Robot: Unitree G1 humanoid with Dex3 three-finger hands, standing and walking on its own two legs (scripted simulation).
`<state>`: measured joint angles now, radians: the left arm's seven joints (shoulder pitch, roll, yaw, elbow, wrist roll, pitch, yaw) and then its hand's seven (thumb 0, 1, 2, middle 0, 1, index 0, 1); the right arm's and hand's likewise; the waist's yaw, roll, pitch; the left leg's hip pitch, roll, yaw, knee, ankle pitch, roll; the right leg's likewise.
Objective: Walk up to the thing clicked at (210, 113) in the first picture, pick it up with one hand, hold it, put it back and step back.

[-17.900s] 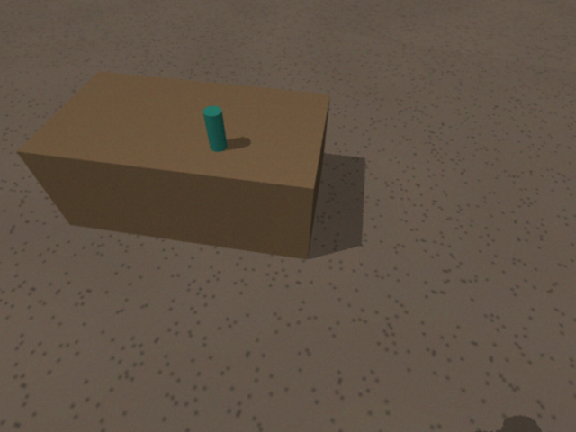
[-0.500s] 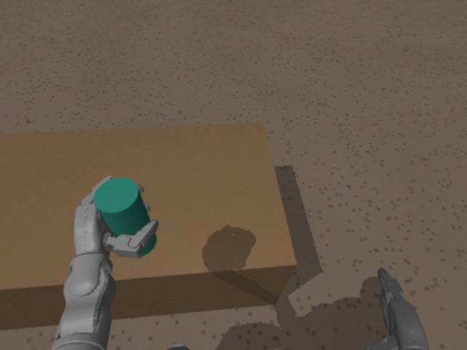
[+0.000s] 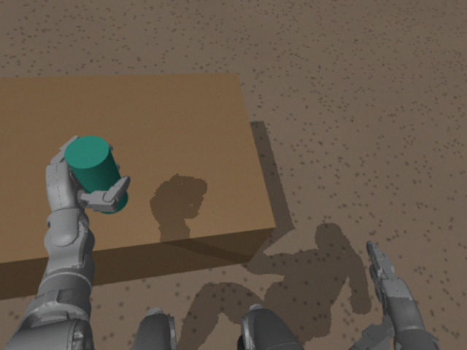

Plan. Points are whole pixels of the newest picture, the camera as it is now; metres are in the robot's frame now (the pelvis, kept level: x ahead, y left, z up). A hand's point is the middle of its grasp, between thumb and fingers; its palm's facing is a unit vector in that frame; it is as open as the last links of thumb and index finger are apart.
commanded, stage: crouch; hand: left
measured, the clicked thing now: (100, 178) +0.42 +0.18 -0.01
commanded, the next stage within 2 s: lower in 0.78 s
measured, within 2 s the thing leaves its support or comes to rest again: rests again in 1.72 s
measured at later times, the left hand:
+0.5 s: hand (110, 169) +0.48 +0.19 -0.07, palm faces +0.18 -0.98 -0.02, open 8.8 cm
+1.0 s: hand (114, 164) +0.51 +0.19 -0.11, palm faces +0.18 -0.98 -0.02, open 8.8 cm
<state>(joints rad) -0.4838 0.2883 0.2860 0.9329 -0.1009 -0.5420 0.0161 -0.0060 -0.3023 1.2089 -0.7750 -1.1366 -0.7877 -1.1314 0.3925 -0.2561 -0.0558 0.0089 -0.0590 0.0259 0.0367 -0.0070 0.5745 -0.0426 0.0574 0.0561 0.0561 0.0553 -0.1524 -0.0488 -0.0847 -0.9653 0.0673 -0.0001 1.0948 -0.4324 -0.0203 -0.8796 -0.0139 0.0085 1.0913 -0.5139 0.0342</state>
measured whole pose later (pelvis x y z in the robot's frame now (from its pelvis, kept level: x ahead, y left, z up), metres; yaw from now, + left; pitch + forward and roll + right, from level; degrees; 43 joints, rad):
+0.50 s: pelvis +0.01 +0.00 -0.05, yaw -1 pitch +27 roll -4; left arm -0.63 0.40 0.40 1.10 -0.04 -0.62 0.02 -0.01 -0.30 1.20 -0.78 -1.13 -0.79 -1.12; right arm 0.38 -0.27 -0.04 -0.12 -0.09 0.05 0.09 -0.01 0.54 -0.05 0.06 0.06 0.06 0.06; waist -0.25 -0.02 -0.16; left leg -1.28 0.08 -0.05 1.34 -0.53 -0.02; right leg -1.17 0.01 -0.02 1.30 -0.60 0.04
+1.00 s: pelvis +0.00 +0.01 -0.07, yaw -2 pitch +30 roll -5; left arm -0.74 0.51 0.47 1.21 0.01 -0.63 0.03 -0.01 -0.30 1.20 -0.78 -1.13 -0.79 -1.12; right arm 0.39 -0.29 -0.06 -0.21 -0.09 0.04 0.10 -0.01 0.54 -0.05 0.06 0.06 0.06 0.06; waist -0.32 -0.02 -0.16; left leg -1.43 0.09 -0.07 1.44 -0.54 -0.02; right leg -1.30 0.02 -0.03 1.39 -0.62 0.04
